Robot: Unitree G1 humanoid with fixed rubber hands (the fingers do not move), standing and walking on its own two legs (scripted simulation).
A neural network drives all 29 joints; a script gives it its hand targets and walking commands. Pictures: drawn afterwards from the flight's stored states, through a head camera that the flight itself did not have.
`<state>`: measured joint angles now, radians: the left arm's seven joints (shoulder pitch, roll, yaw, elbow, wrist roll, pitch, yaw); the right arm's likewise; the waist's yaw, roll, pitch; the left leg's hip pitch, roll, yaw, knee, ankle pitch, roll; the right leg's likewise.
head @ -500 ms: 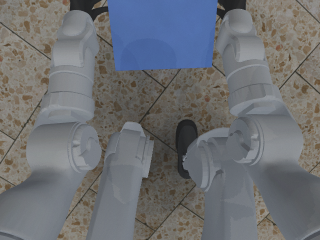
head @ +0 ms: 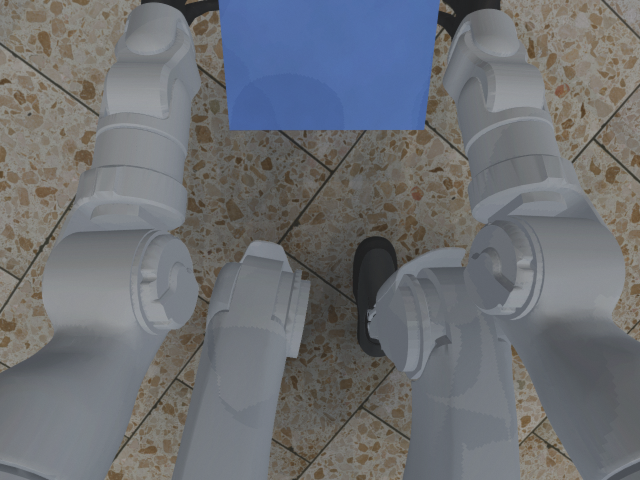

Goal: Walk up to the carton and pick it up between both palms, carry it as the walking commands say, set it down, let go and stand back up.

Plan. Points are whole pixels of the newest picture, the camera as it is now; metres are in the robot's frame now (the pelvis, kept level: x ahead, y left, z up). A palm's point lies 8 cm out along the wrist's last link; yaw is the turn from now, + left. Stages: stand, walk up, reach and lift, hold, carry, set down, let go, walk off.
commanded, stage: set down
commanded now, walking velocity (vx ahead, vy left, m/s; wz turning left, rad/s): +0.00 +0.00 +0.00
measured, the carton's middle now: (321, 24) +0.56 +0.00 -0.24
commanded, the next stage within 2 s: none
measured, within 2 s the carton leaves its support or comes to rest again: rests again in 1.48 s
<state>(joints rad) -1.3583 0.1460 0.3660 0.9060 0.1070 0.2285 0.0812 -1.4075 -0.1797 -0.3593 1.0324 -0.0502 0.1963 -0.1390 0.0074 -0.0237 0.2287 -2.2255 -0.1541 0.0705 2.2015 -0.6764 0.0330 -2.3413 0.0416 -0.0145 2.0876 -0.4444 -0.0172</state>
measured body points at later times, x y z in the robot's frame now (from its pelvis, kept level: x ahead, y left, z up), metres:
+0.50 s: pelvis +0.00 -0.01 +0.00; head +0.36 +0.00 +0.27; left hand +0.55 +0.15 -0.16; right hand +0.56 -0.14 -0.17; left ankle +0.08 +0.09 -0.34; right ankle +0.14 -0.11 -0.34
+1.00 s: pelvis +0.01 +0.00 +0.00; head +0.37 +0.00 +0.26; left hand +0.55 +0.16 -0.17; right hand +0.56 -0.14 -0.17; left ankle +0.08 +0.09 -0.34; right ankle +0.14 -0.11 -0.34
